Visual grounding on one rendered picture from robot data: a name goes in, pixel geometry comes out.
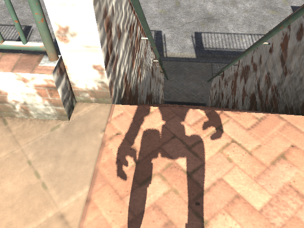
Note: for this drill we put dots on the stairs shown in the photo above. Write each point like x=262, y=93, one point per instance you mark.
x=206, y=108

